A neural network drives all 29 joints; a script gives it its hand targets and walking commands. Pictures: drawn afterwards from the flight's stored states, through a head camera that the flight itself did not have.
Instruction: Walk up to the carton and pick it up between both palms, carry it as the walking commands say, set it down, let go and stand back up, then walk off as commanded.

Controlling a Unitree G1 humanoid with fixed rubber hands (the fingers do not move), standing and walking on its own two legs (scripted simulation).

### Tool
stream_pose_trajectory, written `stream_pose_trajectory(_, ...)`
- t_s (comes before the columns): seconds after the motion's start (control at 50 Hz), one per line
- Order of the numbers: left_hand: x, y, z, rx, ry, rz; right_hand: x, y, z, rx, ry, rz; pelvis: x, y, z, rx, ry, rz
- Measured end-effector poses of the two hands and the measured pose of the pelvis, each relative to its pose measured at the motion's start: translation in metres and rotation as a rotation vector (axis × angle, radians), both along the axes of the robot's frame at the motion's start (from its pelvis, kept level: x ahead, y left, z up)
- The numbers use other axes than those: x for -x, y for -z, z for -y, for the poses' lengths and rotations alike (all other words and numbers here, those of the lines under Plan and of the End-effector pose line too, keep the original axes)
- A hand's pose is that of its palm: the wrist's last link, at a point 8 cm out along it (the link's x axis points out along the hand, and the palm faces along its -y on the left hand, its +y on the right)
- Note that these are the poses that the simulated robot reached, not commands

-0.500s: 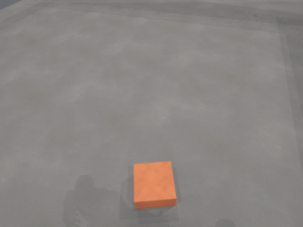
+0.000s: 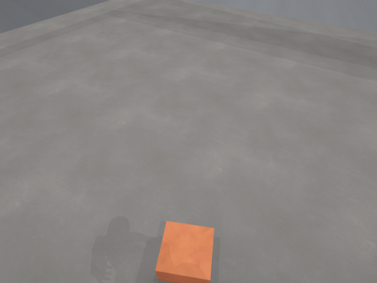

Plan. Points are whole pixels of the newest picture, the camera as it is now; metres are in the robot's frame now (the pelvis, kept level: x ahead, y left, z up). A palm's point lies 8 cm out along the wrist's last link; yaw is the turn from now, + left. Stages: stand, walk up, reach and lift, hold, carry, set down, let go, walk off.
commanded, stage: walk off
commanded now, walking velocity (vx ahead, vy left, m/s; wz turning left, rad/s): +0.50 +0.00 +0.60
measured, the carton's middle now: (186, 253) +0.42 +0.02 -0.69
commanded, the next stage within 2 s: none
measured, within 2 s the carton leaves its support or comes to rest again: neither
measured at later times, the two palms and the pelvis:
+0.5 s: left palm out of the picture +0.03 +0.13 -0.15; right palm (250, 164) +0.49 -0.20 -0.11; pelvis +0.23 -0.03 -0.02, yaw +18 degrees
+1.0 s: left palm (113, 210) +0.36 +0.23 -0.15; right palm (210, 124) +0.73 -0.10 -0.14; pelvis +0.50 +0.06 -0.02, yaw +34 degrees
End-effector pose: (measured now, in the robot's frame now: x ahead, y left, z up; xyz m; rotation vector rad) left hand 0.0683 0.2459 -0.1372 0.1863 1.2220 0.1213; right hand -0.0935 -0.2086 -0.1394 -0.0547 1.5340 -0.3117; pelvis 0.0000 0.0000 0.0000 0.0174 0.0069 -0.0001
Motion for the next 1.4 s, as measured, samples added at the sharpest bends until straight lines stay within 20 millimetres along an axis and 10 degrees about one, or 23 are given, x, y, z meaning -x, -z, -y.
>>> stream_pose_trajectory(0.1, -0.052, -0.018, 0.024, -0.04, -0.032, 0.18, -0.041, 0.019, 0.032, -0.075, -0.112, -0.03, -0.032, 0.01, 0.029, -0.011, -0.058, 0.001)
stream_pose_trajectory(0.16, -0.047, -0.013, 0.036, -0.072, -0.113, 0.18, -0.094, 0.033, 0.06, -0.081, -0.217, 0.0, -0.05, 0.017, 0.044, 0.019, -0.124, 0.013)
stream_pose_trajectory(0.32, 0.04, -0.004, 0.085, -0.008, -0.317, -0.168, -0.345, 0.001, 0.085, -0.03, -0.422, 0.356, -0.12, 0.005, 0.051, 0.034, -0.211, 0.001)
stream_pose_trajectory(0.48, 0.05, 0.007, 0.118, 0.097, -0.484, -0.426, -0.568, -0.029, 0.001, -0.048, -0.683, 0.605, -0.215, 0.02, 0.032, 0.012, -0.293, -0.02)
stream_pose_trajectory(0.56, -0.013, 0.018, 0.093, 0.091, -0.505, -0.38, -0.615, -0.017, -0.026, -0.05, -0.692, 0.634, -0.255, 0.027, 0.018, -0.022, -0.326, -0.004)
stream_pose_trajectory(0.72, -0.27, -0.016, -0.004, -0.083, -0.394, 0.149, -0.583, 0.025, -0.008, -0.091, -0.623, 0.263, -0.343, 0.014, 0.011, -0.033, -0.427, 0.002)
stream_pose_trajectory(0.78, -0.33, -0.022, -0.019, -0.139, -0.395, 0.268, -0.597, 0.039, -0.004, -0.111, -0.633, 0.186, -0.382, 0.023, 0.01, 0.0, -0.476, 0.007)
stream_pose_trajectory(0.92, -0.329, -0.004, -0.007, -0.074, -0.535, 0.095, -0.724, 0.025, -0.045, -0.099, -0.695, 0.268, -0.461, 0.018, -0.024, 0.018, -0.555, 0.023)
stream_pose_trajectory(1.04, -0.283, 0.018, 0.018, 0.086, -0.73, -0.215, -0.88, -0.005, -0.154, -0.11, -0.871, 0.481, -0.525, 0.022, -0.077, 0.023, -0.605, 0.016)
stream_pose_trajectory(1.12, -0.286, 0.037, -0.007, 0.146, -0.791, -0.336, -0.951, -0.01, -0.216, -0.082, -0.926, 0.615, -0.564, 0.04, -0.121, 0.003, -0.643, 0.028)
stream_pose_trajectory(1.28, -0.457, 0.003, -0.172, -0.06, -0.74, 0.076, -0.956, 0.001, -0.249, -0.06, -0.96, 0.357, -0.629, 0.014, -0.178, -0.014, -0.751, 0.016)
stream_pose_trajectory(1.4, -0.584, -0.04, -0.26, -0.147, -0.645, 0.263, -0.95, 0.002, -0.266, -0.117, -0.92, 0.202, -0.685, -0.001, -0.214, 0.0, -0.797, -0.033)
